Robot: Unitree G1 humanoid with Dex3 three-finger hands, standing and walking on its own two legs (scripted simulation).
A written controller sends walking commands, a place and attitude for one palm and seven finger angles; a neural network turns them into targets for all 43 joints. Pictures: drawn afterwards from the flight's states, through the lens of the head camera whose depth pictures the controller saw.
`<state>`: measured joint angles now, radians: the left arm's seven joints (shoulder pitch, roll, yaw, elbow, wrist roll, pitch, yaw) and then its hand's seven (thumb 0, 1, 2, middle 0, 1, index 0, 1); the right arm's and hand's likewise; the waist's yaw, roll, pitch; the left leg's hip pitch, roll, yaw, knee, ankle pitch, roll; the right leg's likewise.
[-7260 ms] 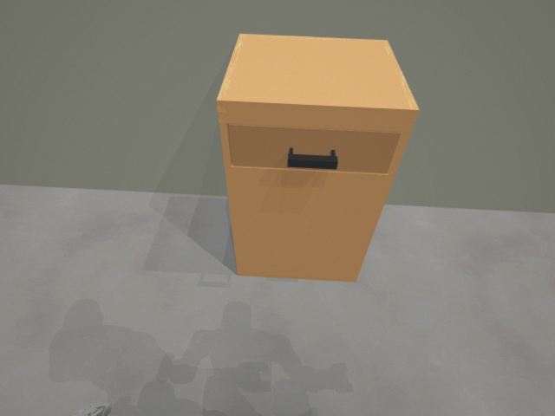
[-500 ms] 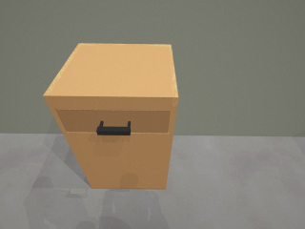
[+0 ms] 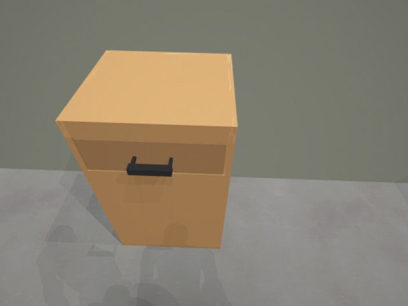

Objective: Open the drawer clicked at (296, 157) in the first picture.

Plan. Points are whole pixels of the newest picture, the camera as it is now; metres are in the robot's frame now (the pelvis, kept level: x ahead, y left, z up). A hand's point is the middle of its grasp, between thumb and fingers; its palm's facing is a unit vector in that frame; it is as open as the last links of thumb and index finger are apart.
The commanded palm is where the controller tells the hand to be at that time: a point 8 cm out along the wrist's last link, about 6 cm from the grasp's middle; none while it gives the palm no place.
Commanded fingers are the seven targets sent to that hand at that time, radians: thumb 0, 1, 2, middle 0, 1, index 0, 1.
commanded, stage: look again from close up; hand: left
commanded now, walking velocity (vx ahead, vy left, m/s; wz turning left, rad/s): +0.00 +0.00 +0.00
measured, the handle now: (151, 164) +0.53 +0.19 -0.10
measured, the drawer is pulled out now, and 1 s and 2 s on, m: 0.00 0.00 0.00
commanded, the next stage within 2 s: shuffle to correct the standing spot in 0.58 s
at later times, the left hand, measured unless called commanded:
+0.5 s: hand out of the picture +0.06 +0.18 -0.18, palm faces +0.02 -0.98 -0.21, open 7.3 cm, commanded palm none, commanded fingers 0.00 0.90 0.90 -0.20 -0.30 -0.20 -0.30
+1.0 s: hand out of the picture +0.00 +0.19 -0.18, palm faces -0.02 -0.98 -0.22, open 7.4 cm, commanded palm none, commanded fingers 0.00 0.90 0.90 -0.20 -0.30 -0.20 -0.30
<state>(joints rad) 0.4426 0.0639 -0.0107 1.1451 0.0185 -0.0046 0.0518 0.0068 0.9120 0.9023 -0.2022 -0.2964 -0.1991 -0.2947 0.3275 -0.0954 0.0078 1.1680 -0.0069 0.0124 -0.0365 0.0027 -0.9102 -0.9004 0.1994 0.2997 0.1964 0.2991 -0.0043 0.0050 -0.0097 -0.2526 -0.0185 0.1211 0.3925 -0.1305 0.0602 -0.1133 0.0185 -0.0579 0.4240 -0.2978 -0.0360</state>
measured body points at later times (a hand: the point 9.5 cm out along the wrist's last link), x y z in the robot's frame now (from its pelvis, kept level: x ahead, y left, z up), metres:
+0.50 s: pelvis +0.05 +0.01 -0.01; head +0.05 +0.02 +0.44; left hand +0.06 +0.23 -0.17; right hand +0.04 -0.21 -0.17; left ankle +0.06 +0.08 -0.74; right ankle -0.04 -0.09 -0.74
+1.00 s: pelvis +0.00 +0.01 -0.01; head +0.03 +0.01 +0.44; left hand +0.00 +0.24 -0.16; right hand +0.04 -0.22 -0.16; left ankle +0.06 +0.08 -0.74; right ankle -0.04 -0.11 -0.71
